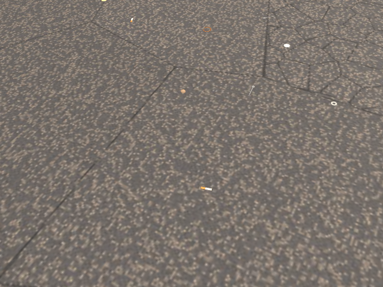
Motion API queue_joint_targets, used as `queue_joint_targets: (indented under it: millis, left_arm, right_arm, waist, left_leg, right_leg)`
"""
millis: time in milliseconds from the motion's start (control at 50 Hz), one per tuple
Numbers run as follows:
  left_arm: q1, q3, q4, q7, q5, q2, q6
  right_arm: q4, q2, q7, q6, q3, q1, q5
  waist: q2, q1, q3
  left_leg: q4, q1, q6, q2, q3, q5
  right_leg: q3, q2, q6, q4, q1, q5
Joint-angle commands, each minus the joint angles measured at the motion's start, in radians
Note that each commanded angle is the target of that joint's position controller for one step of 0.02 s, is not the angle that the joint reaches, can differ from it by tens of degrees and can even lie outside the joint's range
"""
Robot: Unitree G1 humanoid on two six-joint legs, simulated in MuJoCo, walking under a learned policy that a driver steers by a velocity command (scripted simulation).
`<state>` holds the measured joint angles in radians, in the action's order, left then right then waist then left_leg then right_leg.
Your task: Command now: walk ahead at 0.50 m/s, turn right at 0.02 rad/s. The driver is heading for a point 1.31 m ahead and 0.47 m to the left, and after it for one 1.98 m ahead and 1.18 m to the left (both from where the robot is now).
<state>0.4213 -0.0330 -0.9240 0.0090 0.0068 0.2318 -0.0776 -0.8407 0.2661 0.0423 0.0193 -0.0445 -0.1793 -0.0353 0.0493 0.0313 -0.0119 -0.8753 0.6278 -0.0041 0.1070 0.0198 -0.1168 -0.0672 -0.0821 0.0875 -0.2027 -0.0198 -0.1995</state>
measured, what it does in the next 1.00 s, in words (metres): walks ahead: left foot, then right foot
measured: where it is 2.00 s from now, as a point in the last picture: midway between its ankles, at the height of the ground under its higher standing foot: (151, 171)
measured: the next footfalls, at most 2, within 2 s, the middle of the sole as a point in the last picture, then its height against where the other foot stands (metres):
left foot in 0.22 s outside the picture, level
right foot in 0.74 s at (233, 264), level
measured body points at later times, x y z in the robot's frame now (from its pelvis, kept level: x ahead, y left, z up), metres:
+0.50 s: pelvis +0.27 +0.05 +0.00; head +0.29 +0.06 +0.45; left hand +0.37 +0.31 -0.14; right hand +0.26 -0.21 -0.14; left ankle +0.25 +0.11 -0.75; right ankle +0.36 -0.11 -0.68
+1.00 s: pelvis +0.54 +0.01 +0.00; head +0.56 +0.01 +0.45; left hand +0.52 +0.28 -0.13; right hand +0.68 -0.23 -0.14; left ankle +0.53 +0.16 -0.66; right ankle +0.55 -0.07 -0.75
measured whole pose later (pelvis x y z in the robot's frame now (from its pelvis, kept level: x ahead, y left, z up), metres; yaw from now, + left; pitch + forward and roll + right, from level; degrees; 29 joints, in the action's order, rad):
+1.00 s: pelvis +0.54 +0.01 +0.00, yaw +14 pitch +0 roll -1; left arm 0.30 -0.05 -0.92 -0.01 0.02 0.23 -0.10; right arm -0.89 0.28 0.04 0.00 -0.08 -0.22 -0.03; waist 0.05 0.00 -0.04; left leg -1.09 0.58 -0.06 0.07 0.00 -0.21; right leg -0.19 -0.01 0.05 -0.31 -0.13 -0.19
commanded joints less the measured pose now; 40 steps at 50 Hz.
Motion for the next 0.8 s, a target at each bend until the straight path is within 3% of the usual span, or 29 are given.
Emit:
queue_joint_targets:
  millis: [20,80,140,180,200,220,240,260,280,300,320,340,400,460,520,640,700,720,740,760,780,800]
  left_arm:
    - [0.014,-0.025,0.026,-0.003,0.001,0.128,-0.017]
    - [0.059,-0.026,-0.008,-0.008,0.007,0.137,-0.014]
    - [0.058,-0.028,-0.033,-0.017,0.013,0.151,-0.010]
    - [0.028,-0.032,-0.040,-0.021,0.017,0.169,-0.007]
    - [0.012,-0.032,-0.043,-0.020,0.015,0.171,-0.002]
    - [0.014,-0.023,-0.028,-0.020,0.009,0.149,-0.003]
    - [0.117,0.000,0.001,-0.010,-0.026,0.044,-0.005]
    - [0.092,-0.023,-0.015,-0.012,0.003,0.122,-0.004]
    - [0.016,-0.031,0.005,-0.010,0.009,0.130,-0.002]
    - [-0.035,-0.025,0.013,-0.004,0.010,0.114,-0.007]
    - [-0.049,-0.023,0.011,-0.001,0.011,0.093,-0.001]
    - [-0.035,-0.021,0.006,0.003,0.026,0.082,0.013]
    - [-0.050,-0.017,0.003,0.018,0.031,0.057,0.037]
    - [-0.181,-0.016,0.043,0.023,0.029,0.060,0.044]
    - [-0.313,-0.010,0.087,0.024,0.026,0.049,0.039]
    - [-0.466,-0.001,0.145,0.017,0.017,0.053,0.027]
    - [-0.414,-0.011,0.149,0.010,0.012,0.087,0.009]
    - [-0.327,-0.020,0.125,0.003,0.013,0.105,0.001]
    - [-0.173,-0.035,0.078,-0.009,0.023,0.134,-0.013]
    - [0.001,-0.057,0.059,-0.025,0.050,0.215,-0.024]
    - [0.010,-0.081,0.067,-0.023,0.057,0.311,-0.012]
    - [-0.062,-0.065,0.084,-0.019,0.035,0.222,0.003]
  right_arm:
    - [0.083,0.025,0.001,0.012,0.006,0.113,0.004]
    - [0.109,0.032,-0.002,0.016,0.010,0.189,0.007]
    - [0.120,0.047,-0.007,0.024,0.006,0.196,0.007]
    - [0.086,0.067,-0.020,0.032,-0.006,0.082,0.006]
    - [0.033,0.082,-0.029,0.041,-0.018,-0.071,0.000]
    - [-0.017,0.138,-0.041,0.050,-0.037,-0.251,-0.020]
    - [-0.027,0.261,-0.047,0.049,-0.070,-0.345,-0.036]
    - [-0.026,0.230,-0.036,0.038,-0.065,-0.289,0.010]
    - [-0.014,0.182,-0.034,0.034,-0.053,-0.172,0.026]
    - [-0.003,0.110,-0.029,0.039,-0.035,-0.104,0.024]
    - [-0.008,0.077,-0.030,0.046,-0.025,-0.075,0.022]
    - [-0.023,0.053,-0.033,0.052,-0.017,-0.066,0.025]
    - [-0.062,0.068,-0.032,0.075,-0.020,-0.129,0.027]
    - [-0.091,0.077,-0.032,0.079,-0.022,-0.183,0.030]
    - [-0.116,0.064,-0.033,0.076,-0.016,-0.237,0.033]
    - [-0.145,0.092,-0.046,0.065,-0.021,-0.312,0.022]
    - [-0.136,0.118,-0.054,0.058,-0.032,-0.271,0.014]
    - [-0.130,0.127,-0.054,0.058,-0.036,-0.247,0.015]
    - [-0.125,0.115,-0.050,0.058,-0.034,-0.234,0.020]
    - [-0.087,0.069,-0.046,0.062,-0.022,-0.226,0.031]
    - [-0.057,-0.034,-0.048,0.057,-0.006,-0.337,0.065]
    - [-0.081,0.076,-0.055,0.042,-0.030,-0.311,0.036]
  waist:
    - [-0.108,-0.001,-0.072]
    - [-0.110,0.019,-0.088]
    - [-0.111,0.003,-0.092]
    - [-0.121,-0.055,-0.029]
    - [-0.096,-0.122,0.052]
    - [-0.051,-0.184,0.164]
    - [0.178,-0.151,0.298]
    - [0.117,-0.136,0.301]
    - [0.050,-0.084,0.128]
    - [-0.007,-0.067,0.038]
    - [-0.002,-0.039,-0.008]
    - [0.021,-0.012,-0.028]
    - [0.013,0.003,-0.020]
    - [0.005,-0.017,-0.063]
    - [0.000,-0.048,-0.086]
    - [0.017,-0.091,-0.079]
    - [0.031,-0.047,-0.056]
    - [0.028,-0.007,-0.020]
    - [-0.022,0.058,0.066]
    - [-0.127,0.115,0.215]
    - [-0.360,0.053,0.314]
    - [-0.208,0.034,0.246]
  left_leg:
    - [0.129,0.033,0.002,-0.011,0.028,0.089]
    - [0.230,0.009,-0.024,-0.035,0.046,0.100]
    - [0.293,-0.039,-0.067,-0.060,0.054,0.029]
    - [0.332,-0.211,-0.104,-0.117,0.078,-0.045]
    - [0.395,-0.393,-0.129,-0.147,0.094,-0.018]
    - [0.401,-0.662,-0.171,-0.034,-0.026,-0.048]
    - [0.474,-0.947,-0.294,0.274,-0.511,-0.169]
    - [0.600,-0.903,-0.312,0.302,-0.717,-0.167]
    - [0.608,-0.755,-0.283,0.267,-0.540,-0.223]
    - [0.651,-0.619,-0.258,0.222,-0.425,-0.176]
    - [0.685,-0.536,-0.220,0.170,-0.331,-0.129]
    - [0.709,-0.468,-0.194,0.129,-0.260,-0.065]
    - [0.742,-0.445,-0.205,0.102,-0.171,0.081]
    - [0.782,-0.484,-0.209,0.085,-0.126,0.098]
    - [0.777,-0.514,-0.201,0.059,-0.104,0.165]
    - [0.681,-0.633,-0.205,0.079,-0.147,0.316]
    - [0.589,-0.652,-0.182,0.099,-0.185,0.411]
    - [0.501,-0.634,-0.167,0.083,-0.182,0.486]
    - [0.315,-0.573,-0.145,0.026,-0.141,0.476]
    - [0.031,-0.406,-0.124,-0.045,-0.090,0.221]
    - [-0.258,-0.072,-0.091,-0.203,-0.002,-0.407]
    - [-0.355,-0.008,-0.108,-0.136,-0.082,-0.395]
  right_leg:
    - [0.130,0.259,0.114,0.087,-0.019,0.349]
    - [0.119,0.278,0.108,0.068,0.044,0.403]
    - [0.115,0.308,0.095,0.011,0.116,0.533]
    - [0.089,0.299,0.070,-0.142,0.129,0.797]
    - [0.056,0.263,0.051,-0.322,0.097,0.839]
    - [0.030,0.221,0.033,-0.572,-0.075,0.619]
    - [-0.027,0.047,-0.018,-0.975,-0.428,0.040]
    - [0.120,0.007,-0.002,-1.095,-0.544,-0.302]
    - [0.140,0.077,0.006,-1.108,-0.599,-0.224]
    - [0.130,0.117,0.006,-1.050,-0.585,-0.151]
    - [0.120,0.150,0.003,-0.985,-0.548,-0.113]
    - [0.115,0.169,-0.009,-0.939,-0.498,-0.093]
    - [0.084,0.179,-0.036,-0.896,-0.487,-0.037]
    - [0.061,0.205,-0.064,-0.786,-0.601,0.068]
    - [0.036,0.199,-0.087,-0.613,-0.625,0.159]
    - [0.027,0.143,-0.091,-0.405,-0.580,0.180]
    - [0.042,0.117,-0.062,-0.335,-0.459,0.073]
    - [0.033,0.092,-0.048,-0.294,-0.337,0.039]
    - [0.041,0.097,-0.022,-0.231,-0.127,0.069]
    - [0.252,0.310,0.027,-0.209,0.128,-0.052]
    - [0.664,0.556,0.124,-0.102,0.339,-0.133]
    - [0.693,0.522,0.120,-0.068,0.240,-0.212]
